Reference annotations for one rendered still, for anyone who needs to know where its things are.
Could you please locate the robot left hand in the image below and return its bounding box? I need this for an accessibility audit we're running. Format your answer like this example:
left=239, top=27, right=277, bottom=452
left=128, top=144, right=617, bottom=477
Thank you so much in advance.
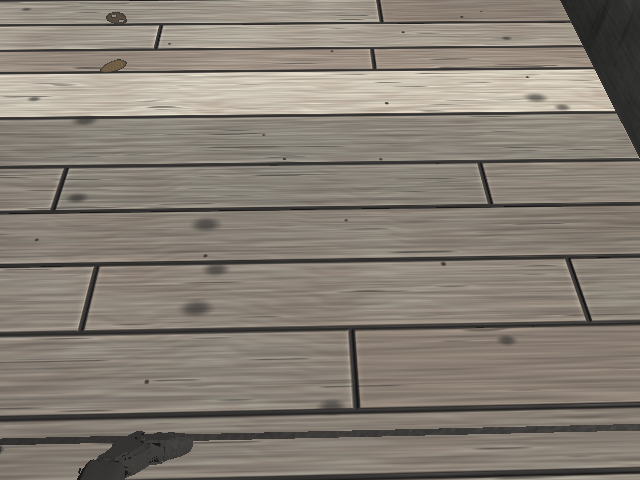
left=77, top=431, right=193, bottom=480

